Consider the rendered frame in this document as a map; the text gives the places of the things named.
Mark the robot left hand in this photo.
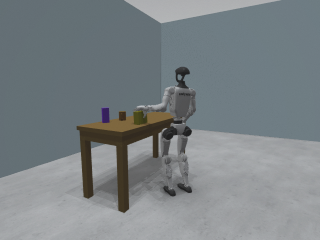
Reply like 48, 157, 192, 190
133, 105, 147, 118

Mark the robot right forearm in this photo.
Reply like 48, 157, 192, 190
182, 111, 195, 123

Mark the robot right upper arm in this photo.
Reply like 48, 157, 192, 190
188, 88, 196, 113

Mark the sponge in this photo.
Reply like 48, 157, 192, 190
133, 110, 148, 125

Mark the left robot shin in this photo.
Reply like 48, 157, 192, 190
161, 157, 173, 190

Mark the right robot foot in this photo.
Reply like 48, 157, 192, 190
177, 183, 192, 193

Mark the robot left upper arm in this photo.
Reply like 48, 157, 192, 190
159, 86, 175, 112

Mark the robot left forearm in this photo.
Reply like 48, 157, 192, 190
144, 103, 163, 112

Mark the table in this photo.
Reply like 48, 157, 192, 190
76, 112, 186, 213

